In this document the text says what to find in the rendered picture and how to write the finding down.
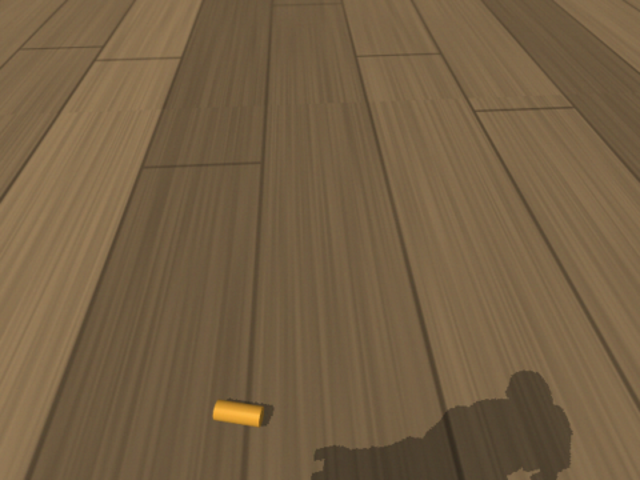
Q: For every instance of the can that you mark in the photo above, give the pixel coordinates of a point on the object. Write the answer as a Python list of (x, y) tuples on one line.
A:
[(238, 413)]

